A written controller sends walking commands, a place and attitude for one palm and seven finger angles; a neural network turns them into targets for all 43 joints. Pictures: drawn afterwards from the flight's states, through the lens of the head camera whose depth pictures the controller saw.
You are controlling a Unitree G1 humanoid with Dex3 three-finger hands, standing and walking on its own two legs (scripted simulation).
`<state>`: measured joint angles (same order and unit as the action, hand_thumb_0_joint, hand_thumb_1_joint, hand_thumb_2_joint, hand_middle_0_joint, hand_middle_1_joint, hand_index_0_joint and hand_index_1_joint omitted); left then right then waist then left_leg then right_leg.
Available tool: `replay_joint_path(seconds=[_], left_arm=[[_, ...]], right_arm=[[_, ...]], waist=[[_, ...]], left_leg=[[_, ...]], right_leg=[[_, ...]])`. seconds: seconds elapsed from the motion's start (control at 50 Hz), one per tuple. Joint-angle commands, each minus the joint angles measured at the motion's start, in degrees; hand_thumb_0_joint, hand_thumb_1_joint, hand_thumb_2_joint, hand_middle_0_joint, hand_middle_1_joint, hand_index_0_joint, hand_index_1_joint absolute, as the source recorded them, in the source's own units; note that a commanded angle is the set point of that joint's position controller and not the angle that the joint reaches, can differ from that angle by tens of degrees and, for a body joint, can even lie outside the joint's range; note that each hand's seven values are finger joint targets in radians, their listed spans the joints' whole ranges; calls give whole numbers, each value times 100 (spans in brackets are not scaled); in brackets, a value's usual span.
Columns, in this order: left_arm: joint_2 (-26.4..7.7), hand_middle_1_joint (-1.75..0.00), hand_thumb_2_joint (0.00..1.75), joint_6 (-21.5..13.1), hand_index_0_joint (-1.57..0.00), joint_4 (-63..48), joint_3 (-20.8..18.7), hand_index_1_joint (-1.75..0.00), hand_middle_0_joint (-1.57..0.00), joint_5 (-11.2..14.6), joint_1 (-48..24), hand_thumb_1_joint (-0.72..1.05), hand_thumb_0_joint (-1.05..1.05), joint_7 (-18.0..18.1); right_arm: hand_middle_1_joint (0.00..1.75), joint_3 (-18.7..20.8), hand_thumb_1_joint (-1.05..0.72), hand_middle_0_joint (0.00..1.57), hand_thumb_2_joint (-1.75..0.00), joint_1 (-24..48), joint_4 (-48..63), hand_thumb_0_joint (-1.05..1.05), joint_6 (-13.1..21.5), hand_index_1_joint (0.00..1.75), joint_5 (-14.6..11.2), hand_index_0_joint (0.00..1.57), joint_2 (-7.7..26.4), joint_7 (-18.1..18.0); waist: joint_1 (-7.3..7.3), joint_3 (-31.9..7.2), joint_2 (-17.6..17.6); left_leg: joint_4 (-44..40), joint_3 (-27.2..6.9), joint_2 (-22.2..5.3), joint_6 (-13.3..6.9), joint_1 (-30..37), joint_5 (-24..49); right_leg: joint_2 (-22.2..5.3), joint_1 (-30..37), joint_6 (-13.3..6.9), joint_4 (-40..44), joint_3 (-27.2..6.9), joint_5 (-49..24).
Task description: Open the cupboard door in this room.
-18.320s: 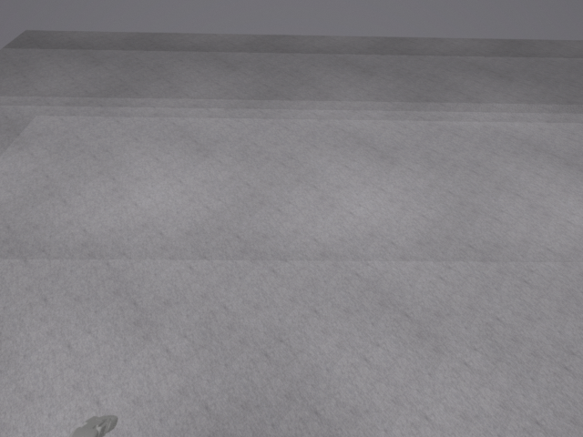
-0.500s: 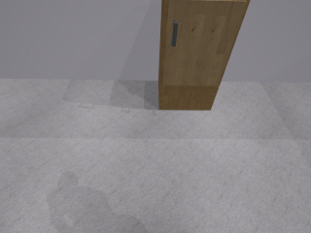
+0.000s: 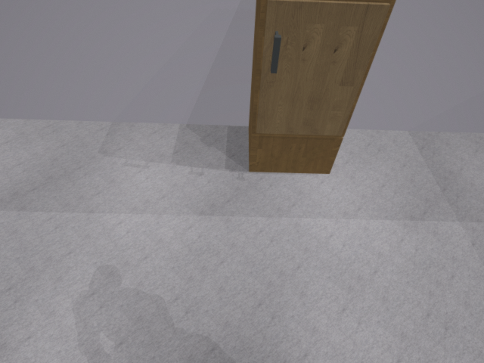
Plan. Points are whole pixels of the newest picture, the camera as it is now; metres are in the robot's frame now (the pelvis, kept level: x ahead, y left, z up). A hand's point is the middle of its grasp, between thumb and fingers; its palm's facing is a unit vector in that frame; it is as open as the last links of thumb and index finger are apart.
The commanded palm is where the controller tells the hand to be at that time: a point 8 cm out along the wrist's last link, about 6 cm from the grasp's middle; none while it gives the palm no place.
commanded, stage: look at it before walking up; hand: left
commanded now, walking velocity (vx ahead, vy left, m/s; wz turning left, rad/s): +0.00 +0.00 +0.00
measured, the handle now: (275, 52) +1.17 -0.07 -0.04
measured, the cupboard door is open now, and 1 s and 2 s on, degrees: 0 0 0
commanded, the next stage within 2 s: walk to a spot facing it in 0.12 s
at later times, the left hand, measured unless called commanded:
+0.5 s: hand out of the picture +0.00 +0.18 -0.19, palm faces -0.07 -0.98 -0.21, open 7.4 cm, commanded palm none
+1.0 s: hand out of the picture +0.07 +0.16 -0.16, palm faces -0.27 -0.94 -0.22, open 7.4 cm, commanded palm none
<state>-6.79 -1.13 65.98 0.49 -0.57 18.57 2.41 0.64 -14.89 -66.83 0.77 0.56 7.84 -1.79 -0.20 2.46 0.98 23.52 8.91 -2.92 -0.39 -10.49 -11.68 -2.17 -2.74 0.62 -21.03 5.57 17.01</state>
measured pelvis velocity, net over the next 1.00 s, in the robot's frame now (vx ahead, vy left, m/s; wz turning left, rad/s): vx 0.02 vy -0.02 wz -0.39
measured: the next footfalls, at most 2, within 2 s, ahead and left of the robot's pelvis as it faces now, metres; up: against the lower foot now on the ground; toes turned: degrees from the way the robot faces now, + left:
left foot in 1.16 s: +0.21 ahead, +0.06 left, +0.00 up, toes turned -24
right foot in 1.72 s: +0.25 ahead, -0.27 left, +0.00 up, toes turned -58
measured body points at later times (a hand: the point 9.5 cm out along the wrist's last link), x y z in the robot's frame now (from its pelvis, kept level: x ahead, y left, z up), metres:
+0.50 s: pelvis -0.02 +0.00 -0.01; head +0.03 -0.01 +0.43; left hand +0.01 +0.23 -0.17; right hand -0.01 -0.24 -0.17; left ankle +0.01 +0.11 -0.74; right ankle -0.06 -0.11 -0.73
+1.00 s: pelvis +0.02 -0.02 +0.00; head +0.06 -0.05 +0.45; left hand +0.08 +0.21 -0.14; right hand +0.08 -0.31 -0.13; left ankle +0.11 +0.11 -0.68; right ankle -0.05 -0.10 -0.74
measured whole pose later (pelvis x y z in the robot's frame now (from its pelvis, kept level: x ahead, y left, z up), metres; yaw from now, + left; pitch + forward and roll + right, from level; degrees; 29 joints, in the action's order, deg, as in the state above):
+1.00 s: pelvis +0.02 -0.02 +0.00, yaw -22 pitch +1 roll +1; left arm -10.3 -1.9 56.5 -2.7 -1.4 21.1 -0.8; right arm 3.6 -3.1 -52.0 -1.3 1.6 14.0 0.7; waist 3.7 3.9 -0.6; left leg 53.9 1.1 -4.8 5.0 -29.7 -17.7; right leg 3.6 -7.2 -3.2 -21.3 -5.0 14.7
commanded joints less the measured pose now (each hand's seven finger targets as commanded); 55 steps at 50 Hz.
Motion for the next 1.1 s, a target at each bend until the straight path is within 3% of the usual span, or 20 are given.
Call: replay_joint_path(seconds=[0.0, 0.2, 0.3, 0.36, 0.4, 0.44, 0.48, 0.54, 0.56, 0.58, 0.6, 0.62, 0.64, 0.66, 0.68, 0.72, 0.88, 0.98, 1.04, 1.08], left_arm=[[-537, -30, 90, -36, -20, -67, -78, -30, -20, -4, 488, 90, 0, 46], [-666, -30, 90, -32, -20, -112, -99, -30, -20, -4, 354, 90, 0, 31], [-774, -30, 90, 144, -20, -315, -277, -30, -20, -25, 117, 90, 0, -14], [-845, -30, 90, 230, -20, -549, -383, -30, -20, -48, -30, 90, 0, -76], [-815, -30, 90, 263, -20, -725, -443, -30, -20, -63, -74, 90, 0, -117], [-704, -30, 90, 310, -20, -897, -478, -30, -20, -75, -142, 90, 0, -158], [-663, -30, 90, 333, -20, -1074, -525, -30, -20, -92, -303, 90, 0, -200], [-666, -30, 90, 288, -20, -1051, -565, -30, -20, -89, 151, 90, 0, -248], [-786, -30, 90, 260, -20, -979, -580, -30, -20, -93, 443, 90, 0, -244], [-1270, -30, 90, 184, -20, -963, -643, -30, -20, -148, 632, 90, 0, -212], [-1667, -30, 90, 171, -20, -1021, -667, -30, -20, -93, 632, 90, 0, -152], [-1627, -30, 90, 138, -20, -1090, -677, -30, -20, -63, 557, 90, 0, -92], [-1525, -30, 90, 118, -20, -1131, -661, -30, -20, -64, 269, 90, 0, -89], [-1397, -30, 90, 94, -20, -1192, -632, -30, -20, -51, 48, 90, 0, -94], [-1376, -30, 90, 42, -20, -1242, -605, -30, -20, -44, 5, 90, 0, -127], [-1424, -30, 90, -51, -20, -1231, -599, -30, -20, -43, 133, 90, 0, -170], [-1511, -30, 90, -170, -20, -1190, -590, -30, -20, -63, 592, 90, 0, -222], [-1643, -30, 90, -148, -20, -1213, -615, -30, -20, -91, 524, 90, 0, -214], [-1741, -30, 90, -116, -20, -1248, -635, -30, -20, -88, 265, 90, 0, -219], [-1739, -30, 90, -96, -20, -1327, -668, -30, -20, -51, -154, 90, 0, -233]], right_arm=[[30, 62, -90, 20, -90, -381, 121, 0, 71, 30, -25, 20, 534, -17], [30, 76, -90, 20, -90, -342, 150, 0, 83, 30, -25, 20, 641, -6], [30, 225, -90, 20, -90, -257, 282, 0, -59, 30, 1, 20, 742, -53], [30, 359, -90, 20, -90, -133, 515, 0, -118, 30, 13, 20, 954, -65], [30, 449, -90, 20, -90, -77, 668, 0, -116, 30, 28, 20, 1094, -71], [30, 526, -90, 20, -90, -33, 786, 0, -76, 30, 49, 20, 1227, -59], [30, 553, -90, 20, -90, 144, 928, 0, -66, 30, 81, 20, 1247, -29], [30, 580, -90, 20, -90, 703, 1137, 0, -95, 30, 97, 20, 1296, 17], [30, 566, -90, 20, -90, 767, 1222, 0, -122, 30, 79, 20, 1258, 33], [30, 510, -90, 20, -90, 829, 1390, 0, -176, 30, 41, 20, 919, 64], [30, 414, -90, 20, -90, 1213, 1739, 0, -217, 30, 48, 20, 708, 111], [30, 399, -90, 20, -90, 1425, 1814, 0, -263, 30, 56, 20, 846, 103], [30, 421, -90, 20, -90, 1442, 1797, 0, -244, 30, 64, 20, 885, 115], [30, 426, -90, 20, -90, 1237, 1698, 0, -204, 30, 92, 20, 974, 134], [30, 427, -90, 20, -90, 1166, 1644, 0, -170, 30, 117, 20, 980, 170], [30, 424, -90, 20, -90, 1141, 1651, 0, -134, 30, 123, 20, 985, 207], [30, 370, -90, 20, -90, 1631, 2026, 0, -35, 30, 82, 20, 998, 243], [30, 329, -90, 20, -90, 1941, 2267, 0, 46, 30, 33, 20, 1000, 260], [30, 316, -90, 20, -90, 1729, 2277, 0, 113, 30, 1, 20, 992, 246], [30, 350, -90, 20, -90, 914, 2033, 0, 185, 30, 3, 20, 1121, 181]], waist=[[2, 204, -37], [-1, 191, -18], [-41, 302, -80], [-38, 131, -254], [-43, -55, -616], [-47, -264, -1175], [-51, -301, -1182], [298, -422, -777], [444, -494, -253], [577, -310, 1339], [677, 57, 2046], [637, 249, 1687], [462, 417, 1236], [291, 233, 708], [263, 74, 509], [273, -160, 374], [419, -34, 578], [491, 26, 651], [358, -32, 723], [-51, -227, 554]], left_leg=[[-321, -658, -514, -82, 399, 1110], [-401, -689, -520, -92, 401, 983], [58, -429, -707, -70, 378, 791], [112, -540, -1006, -191, 339, 511], [-69, -790, -1383, -390, 338, 325], [-436, -1104, -2012, -800, 398, 509], [-490, -993, -2225, -961, 146, 577], [303, -247, -1945, -545, -377, 555], [973, 42, -1705, -278, -811, -55], [2404, 546, -899, 206, -1687, -1555], [3557, 93, -249, 417, -2687, -2553], [4022, -643, -296, 346, -2772, -2220], [4286, -827, -332, 338, -2966, -1708], [4269, -887, -431, 356, -2939, -1309], [4198, -836, -423, 411, -2798, -1037], [4040, -772, -337, 471, -2658, -798], [3410, -822, -262, 564, -2943, -572], [2429, -776, -114, 499, -2469, -799], [1537, -697, 64, 411, -1536, -812], [495, -614, 154, 381, -30, -228]], right_leg=[[-573, -687, -91, 406, -474, -1323], [-571, -670, -84, 426, -473, -1104], [-469, -1217, -161, -74, -687, -1285], [-277, -1566, -172, -621, -698, -1045], [-89, -1804, -133, -1300, -570, -715], [24, -2126, -50, -2578, -267, 815], [-119, -2144, -47, -3084, -294, 1409], [-104, -1228, -19, -1862, -103, 428], [-80, -633, -34, -1014, -80, -271], [-948, -354, -327, 217, -1611, -454], [-1906, -603, -924, 867, -3306, -658], [-1863, -834, -923, 1116, -3580, -218], [-1709, -724, -978, 973, -3433, -147], [-1540, -442, -971, 744, -3006, -243], [-1338, -319, -970, 625, -2696, -451], [-1152, -95, -990, 538, -2463, -826], [-1002, 302, -1149, 630, -2646, -1083], [-1010, 136, -1211, 561, -2804, -1195], [-894, -311, -1085, 281, -2763, -1497], [-553, -1100, -813, -306, -2494, -1317]])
